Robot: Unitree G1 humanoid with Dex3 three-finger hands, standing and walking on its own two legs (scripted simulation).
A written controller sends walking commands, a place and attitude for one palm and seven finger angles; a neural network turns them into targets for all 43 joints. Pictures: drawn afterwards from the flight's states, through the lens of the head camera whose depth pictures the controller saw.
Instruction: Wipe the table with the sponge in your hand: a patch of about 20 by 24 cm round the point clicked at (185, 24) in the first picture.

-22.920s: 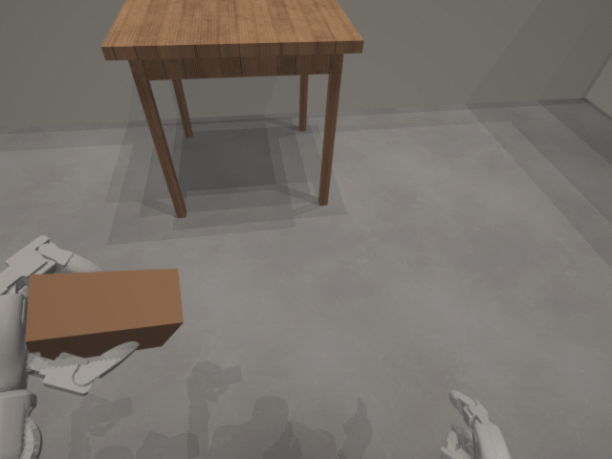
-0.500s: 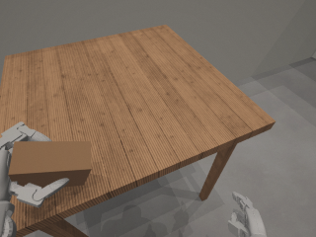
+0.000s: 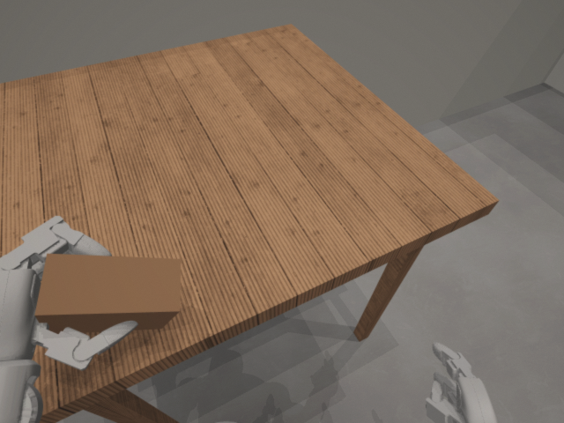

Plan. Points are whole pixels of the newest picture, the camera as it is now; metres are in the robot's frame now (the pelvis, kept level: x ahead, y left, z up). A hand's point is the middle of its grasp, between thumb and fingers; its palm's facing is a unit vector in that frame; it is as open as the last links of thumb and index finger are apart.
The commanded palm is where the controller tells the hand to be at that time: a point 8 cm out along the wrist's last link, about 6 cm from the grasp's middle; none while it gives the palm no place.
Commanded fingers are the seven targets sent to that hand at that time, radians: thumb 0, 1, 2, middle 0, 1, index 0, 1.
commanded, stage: come to a stop and stand still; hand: left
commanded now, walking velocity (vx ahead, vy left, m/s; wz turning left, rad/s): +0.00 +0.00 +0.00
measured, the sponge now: (133, 296) +0.23 +0.18 +0.12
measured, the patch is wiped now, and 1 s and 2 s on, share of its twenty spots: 0.00 0.00 0.00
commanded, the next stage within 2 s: look again from close up in 0.64 s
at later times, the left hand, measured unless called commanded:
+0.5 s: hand (17, 260) +0.25 +0.30 +0.15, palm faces +0.33 -0.86 -0.39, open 9.9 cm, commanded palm +0.19 +0.34 +0.18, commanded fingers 0.00 0.10 1.30 -1.20 -1.60 -1.20 -1.60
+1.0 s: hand (33, 270) +0.24 +0.28 +0.16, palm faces +0.38 -0.85 -0.37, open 9.9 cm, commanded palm +0.18 +0.31 +0.18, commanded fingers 0.00 0.10 1.30 -1.20 -1.60 -1.20 -1.60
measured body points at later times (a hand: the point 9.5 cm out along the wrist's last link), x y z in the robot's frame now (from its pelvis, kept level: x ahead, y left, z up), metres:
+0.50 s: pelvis +0.03 +0.06 +0.01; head +0.06 +0.09 +0.46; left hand +0.23 +0.35 +0.17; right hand +0.22 -0.15 -0.05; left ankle +0.05 +0.12 -0.73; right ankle +0.02 -0.07 -0.73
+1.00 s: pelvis +0.02 +0.03 +0.01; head +0.04 +0.05 +0.46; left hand +0.21 +0.32 +0.18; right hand +0.19 -0.20 -0.07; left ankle +0.05 +0.12 -0.73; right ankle +0.02 -0.07 -0.73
